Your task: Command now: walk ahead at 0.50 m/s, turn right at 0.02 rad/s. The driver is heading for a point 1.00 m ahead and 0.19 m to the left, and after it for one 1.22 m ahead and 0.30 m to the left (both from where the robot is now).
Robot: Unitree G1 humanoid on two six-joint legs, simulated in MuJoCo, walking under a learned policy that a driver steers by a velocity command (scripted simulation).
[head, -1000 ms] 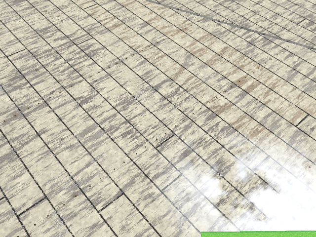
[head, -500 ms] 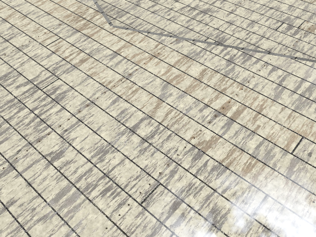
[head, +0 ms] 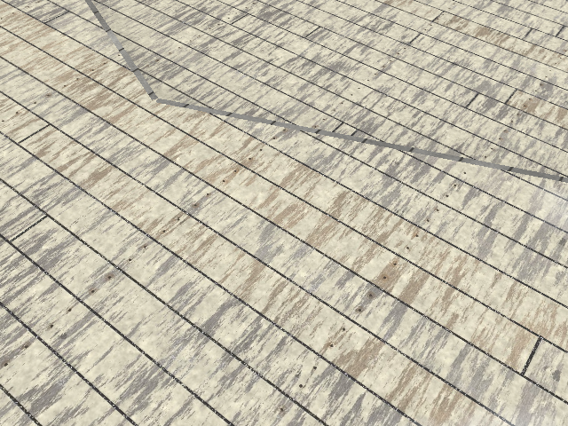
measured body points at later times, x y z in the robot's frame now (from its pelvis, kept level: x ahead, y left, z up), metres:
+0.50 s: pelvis +0.27 -0.06 +0.00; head +0.29 -0.08 +0.45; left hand +0.28 +0.20 -0.13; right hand +0.36 -0.32 -0.14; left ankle +0.31 +0.09 -0.67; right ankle +0.26 -0.12 -0.75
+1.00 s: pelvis +0.52 -0.01 -0.01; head +0.56 +0.01 +0.44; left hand +0.57 +0.25 -0.16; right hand +0.58 -0.26 -0.14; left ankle +0.57 +0.05 -0.75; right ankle +0.49 -0.14 -0.67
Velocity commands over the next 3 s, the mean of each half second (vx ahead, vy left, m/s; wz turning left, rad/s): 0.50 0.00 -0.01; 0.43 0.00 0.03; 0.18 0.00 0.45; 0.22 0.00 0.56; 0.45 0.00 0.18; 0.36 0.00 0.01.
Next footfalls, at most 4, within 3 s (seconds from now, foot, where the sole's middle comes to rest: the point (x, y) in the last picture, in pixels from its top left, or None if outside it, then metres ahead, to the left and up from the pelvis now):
0.24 right None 0.30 -0.12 -0.78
0.80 left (258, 383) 0.61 0.06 -0.78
1.36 right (329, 354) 0.68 -0.12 -0.78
1.84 left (240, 363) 0.66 0.10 -0.78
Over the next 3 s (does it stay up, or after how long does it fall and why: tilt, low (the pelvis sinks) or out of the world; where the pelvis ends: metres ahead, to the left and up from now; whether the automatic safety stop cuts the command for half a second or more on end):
stays up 1.07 0.35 -0.02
